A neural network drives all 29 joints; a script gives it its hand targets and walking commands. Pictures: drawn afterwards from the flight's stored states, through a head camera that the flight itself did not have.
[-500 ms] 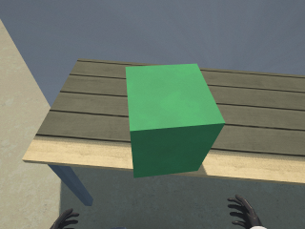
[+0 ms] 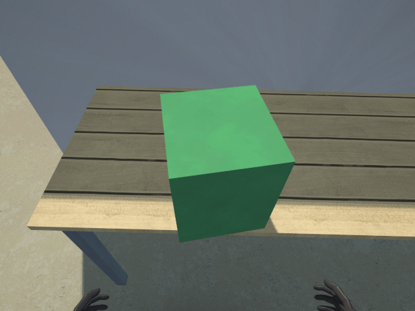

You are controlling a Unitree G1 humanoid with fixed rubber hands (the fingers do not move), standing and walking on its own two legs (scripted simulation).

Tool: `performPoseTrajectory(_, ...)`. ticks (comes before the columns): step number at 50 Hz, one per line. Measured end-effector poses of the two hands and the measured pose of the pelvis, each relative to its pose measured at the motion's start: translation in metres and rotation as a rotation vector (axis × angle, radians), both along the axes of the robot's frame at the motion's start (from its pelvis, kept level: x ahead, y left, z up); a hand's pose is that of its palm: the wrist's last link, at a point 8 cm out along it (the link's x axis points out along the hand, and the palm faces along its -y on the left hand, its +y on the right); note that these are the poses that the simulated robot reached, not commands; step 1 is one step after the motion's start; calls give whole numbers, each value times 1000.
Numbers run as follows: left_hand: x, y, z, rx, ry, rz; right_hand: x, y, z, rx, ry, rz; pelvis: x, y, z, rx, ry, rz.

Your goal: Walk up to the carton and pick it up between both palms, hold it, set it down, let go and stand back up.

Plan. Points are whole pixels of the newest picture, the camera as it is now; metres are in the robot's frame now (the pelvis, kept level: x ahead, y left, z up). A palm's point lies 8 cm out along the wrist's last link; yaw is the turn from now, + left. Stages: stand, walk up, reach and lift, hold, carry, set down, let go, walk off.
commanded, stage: walk up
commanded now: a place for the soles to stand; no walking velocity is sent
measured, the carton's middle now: (216, 166) +0.39 +0.00 +0.04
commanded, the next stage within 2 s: reach and lift in 0.92 s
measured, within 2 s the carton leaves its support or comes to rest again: neither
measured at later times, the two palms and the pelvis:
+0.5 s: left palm out of the picture +0.13 +0.27 -0.09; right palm out of the picture +0.10 -0.26 -0.10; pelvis +0.01 +0.01 +0.00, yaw -3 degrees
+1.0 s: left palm (74, 303) +0.14 +0.27 -0.10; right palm out of the picture +0.10 -0.26 -0.10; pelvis +0.00 +0.02 -0.01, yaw -5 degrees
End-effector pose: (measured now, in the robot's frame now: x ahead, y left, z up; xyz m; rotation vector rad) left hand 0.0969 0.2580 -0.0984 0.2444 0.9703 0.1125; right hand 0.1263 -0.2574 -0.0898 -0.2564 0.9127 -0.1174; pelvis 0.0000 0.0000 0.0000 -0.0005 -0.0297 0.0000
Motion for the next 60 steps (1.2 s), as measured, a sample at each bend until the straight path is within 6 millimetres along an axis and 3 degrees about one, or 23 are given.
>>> performPoseTrajectory(8,2,0,3,18,-11,-17,-13,-4,-6,4,34,-21,1,1,-1,1,0,-13)
performPoseTrajectory(17,17,6,8,36,-35,-42,-24,-1,-13,15,66,-46,5,6,-2,2,4,-32)
performPoseTrajectory(30,38,7,8,33,-60,-80,-21,1,-9,5,50,-71,9,13,-3,3,3,-66)
performPoseTrajectory(48,46,11,9,46,-65,-112,-26,1,-10,6,36,-106,7,19,-6,5,-5,-109)
performPoseTrajectory(54,67,5,6,66,-33,-21,-5,1,-21,25,-52,-18,-5,17,-10,-1,-15,-29)
performPoseTrajectory(60,88,-28,33,-15,-179,-28,23,8,9,50,-216,11,-6,8,0,-8,-51,-16)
